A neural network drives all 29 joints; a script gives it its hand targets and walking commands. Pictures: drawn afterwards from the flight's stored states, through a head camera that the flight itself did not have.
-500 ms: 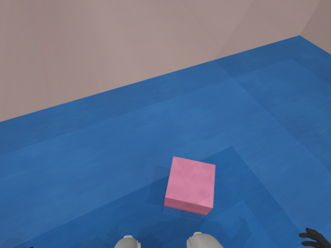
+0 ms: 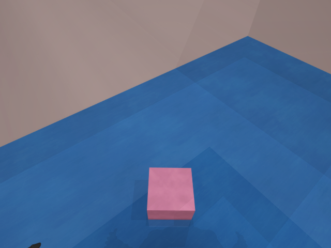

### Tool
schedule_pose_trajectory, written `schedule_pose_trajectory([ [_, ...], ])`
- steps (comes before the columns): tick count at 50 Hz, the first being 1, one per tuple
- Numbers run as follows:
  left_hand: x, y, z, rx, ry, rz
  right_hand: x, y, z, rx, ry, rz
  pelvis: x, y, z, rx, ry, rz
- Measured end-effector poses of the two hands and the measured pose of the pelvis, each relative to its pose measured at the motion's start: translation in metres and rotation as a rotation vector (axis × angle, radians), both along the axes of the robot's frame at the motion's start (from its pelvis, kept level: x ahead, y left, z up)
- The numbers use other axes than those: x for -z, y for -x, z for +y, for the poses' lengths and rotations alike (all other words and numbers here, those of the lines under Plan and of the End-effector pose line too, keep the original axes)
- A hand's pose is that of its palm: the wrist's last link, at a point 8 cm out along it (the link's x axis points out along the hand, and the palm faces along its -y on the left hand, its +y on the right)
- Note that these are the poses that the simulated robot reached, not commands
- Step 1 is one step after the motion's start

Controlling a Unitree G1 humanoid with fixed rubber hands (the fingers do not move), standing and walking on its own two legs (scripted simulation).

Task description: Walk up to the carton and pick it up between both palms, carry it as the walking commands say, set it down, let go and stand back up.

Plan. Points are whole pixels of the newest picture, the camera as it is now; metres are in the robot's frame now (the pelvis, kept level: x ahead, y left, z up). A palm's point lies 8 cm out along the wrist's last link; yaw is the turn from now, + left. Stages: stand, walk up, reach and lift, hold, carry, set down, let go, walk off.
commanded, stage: walk up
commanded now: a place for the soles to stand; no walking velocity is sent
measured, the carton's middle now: (170, 193) +0.52 -0.02 -0.66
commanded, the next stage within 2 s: none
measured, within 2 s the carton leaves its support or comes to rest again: neither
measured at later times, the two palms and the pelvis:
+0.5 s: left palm (48, 241) +0.17 +0.28 -0.05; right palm out of the picture +0.15 -0.37 -0.08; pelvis +0.04 -0.05 +0.02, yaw -3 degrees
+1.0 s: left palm (48, 241) +0.17 +0.29 -0.07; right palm out of the picture +0.13 -0.36 -0.06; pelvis +0.03 -0.03 +0.03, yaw -5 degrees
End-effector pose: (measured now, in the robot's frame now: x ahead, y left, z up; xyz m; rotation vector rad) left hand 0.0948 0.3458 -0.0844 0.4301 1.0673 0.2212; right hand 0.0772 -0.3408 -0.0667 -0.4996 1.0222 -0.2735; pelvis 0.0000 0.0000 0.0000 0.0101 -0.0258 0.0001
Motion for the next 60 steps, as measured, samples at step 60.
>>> schedule_pose_trajectory([
  [60,-0.021,-0.046,-0.049,0.046,0.009,0.092,-0.001,-0.039,-0.015,0.124,-0.146,0.047,-0.034,-0.022,-0.024,0.086,0.001,0.0],
])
